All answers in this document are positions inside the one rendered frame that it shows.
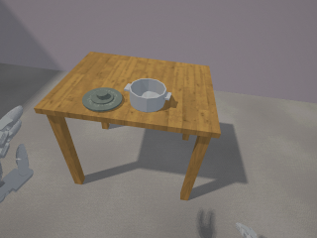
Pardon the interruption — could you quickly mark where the lid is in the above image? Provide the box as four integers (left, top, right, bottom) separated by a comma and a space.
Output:
82, 87, 123, 112

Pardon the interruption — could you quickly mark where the knob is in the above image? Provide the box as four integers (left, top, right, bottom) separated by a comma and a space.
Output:
96, 90, 108, 99

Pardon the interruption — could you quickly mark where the pot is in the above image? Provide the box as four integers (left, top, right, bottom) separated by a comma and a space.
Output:
124, 78, 172, 113

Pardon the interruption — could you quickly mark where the table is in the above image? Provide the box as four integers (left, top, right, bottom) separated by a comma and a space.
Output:
34, 52, 221, 201

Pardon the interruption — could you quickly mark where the left robot hand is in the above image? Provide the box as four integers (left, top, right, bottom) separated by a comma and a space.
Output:
0, 105, 34, 203

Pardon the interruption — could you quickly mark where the right robot hand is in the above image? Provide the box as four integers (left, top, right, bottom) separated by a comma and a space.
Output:
236, 222, 257, 238

